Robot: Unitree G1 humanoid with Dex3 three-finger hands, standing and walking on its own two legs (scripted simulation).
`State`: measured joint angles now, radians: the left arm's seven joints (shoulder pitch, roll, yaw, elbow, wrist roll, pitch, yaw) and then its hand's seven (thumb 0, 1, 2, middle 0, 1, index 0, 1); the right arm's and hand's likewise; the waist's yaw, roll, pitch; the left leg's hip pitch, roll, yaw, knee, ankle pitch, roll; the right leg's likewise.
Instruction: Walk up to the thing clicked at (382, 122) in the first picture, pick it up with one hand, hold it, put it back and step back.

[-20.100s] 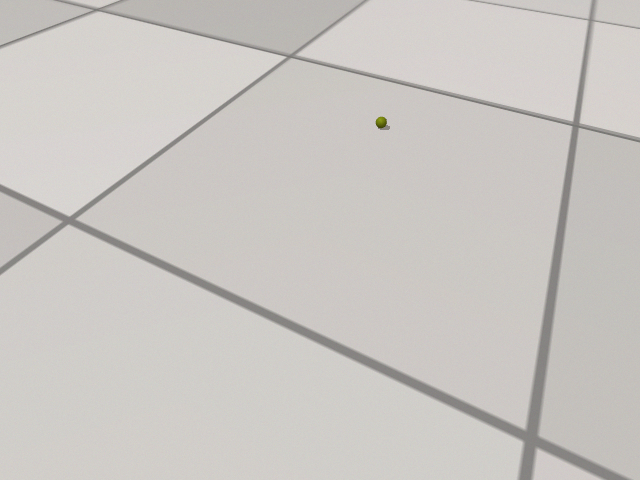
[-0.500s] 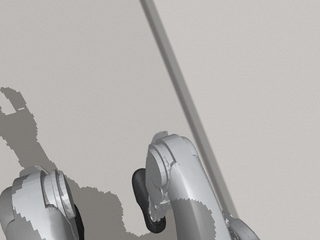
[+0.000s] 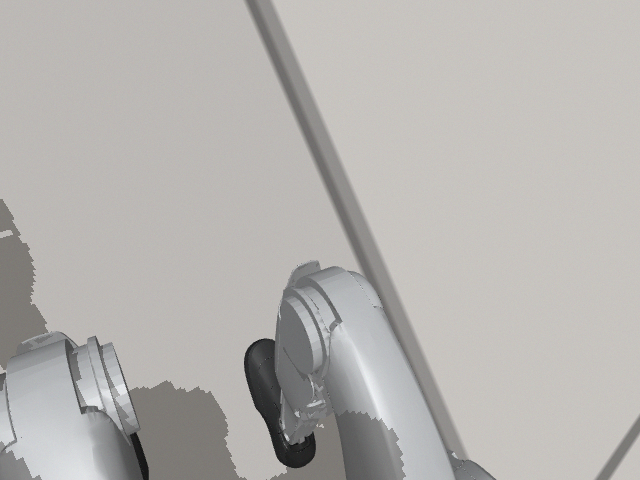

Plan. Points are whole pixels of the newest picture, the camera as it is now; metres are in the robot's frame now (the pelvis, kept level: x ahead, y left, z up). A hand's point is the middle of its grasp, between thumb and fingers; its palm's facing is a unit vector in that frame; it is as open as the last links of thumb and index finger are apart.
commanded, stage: rest palm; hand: left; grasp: from above
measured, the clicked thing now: out of the picture +0.45 +0.31 -0.27
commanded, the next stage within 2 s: close in 0.52 s
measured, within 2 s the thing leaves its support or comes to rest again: neither
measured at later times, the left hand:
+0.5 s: hand out of the picture +0.45 +0.32 -0.26, palm faces -0.47 -0.17 -0.87, open 14.1 cm
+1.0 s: hand out of the picture +0.45 +0.31 -0.25, palm faces -0.41 -0.13 -0.90, open 13.0 cm
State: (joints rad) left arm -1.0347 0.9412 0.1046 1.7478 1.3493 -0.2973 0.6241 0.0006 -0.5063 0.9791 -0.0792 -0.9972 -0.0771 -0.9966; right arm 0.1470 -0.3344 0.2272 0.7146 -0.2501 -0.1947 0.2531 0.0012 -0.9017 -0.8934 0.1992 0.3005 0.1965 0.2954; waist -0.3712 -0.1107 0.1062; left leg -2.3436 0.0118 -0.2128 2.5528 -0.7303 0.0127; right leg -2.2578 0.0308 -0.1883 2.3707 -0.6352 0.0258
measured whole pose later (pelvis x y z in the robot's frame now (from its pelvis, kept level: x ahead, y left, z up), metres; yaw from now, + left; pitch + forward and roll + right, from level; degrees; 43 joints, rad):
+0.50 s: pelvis +0.00 +0.00 +0.00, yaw -1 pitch +29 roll -14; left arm -1.07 1.00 0.15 1.75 1.24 -0.17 0.59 0.00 -0.51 0.96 -0.08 -1.03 -0.08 -1.02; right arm 0.11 -0.34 0.27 0.70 -0.25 -0.27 0.31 0.00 -0.92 -0.90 0.20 0.30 0.19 0.30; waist -0.39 -0.12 0.19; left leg -2.35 0.01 -0.22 2.56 -0.74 0.01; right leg -2.26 0.03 -0.20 2.37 -0.64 0.03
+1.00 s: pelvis -0.01 +0.00 +0.00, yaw -2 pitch +27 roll -15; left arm -1.09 1.01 0.11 1.80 1.30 -0.18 0.70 0.00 -0.32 0.84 -0.18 -0.99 -0.20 -0.96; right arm 0.10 -0.37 0.28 0.66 -0.26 -0.29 0.30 0.00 -0.90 -0.89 0.20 0.30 0.20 0.30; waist -0.41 -0.15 0.17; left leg -2.34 0.02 -0.24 2.55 -0.72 0.03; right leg -2.24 0.05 -0.21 2.34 -0.61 0.05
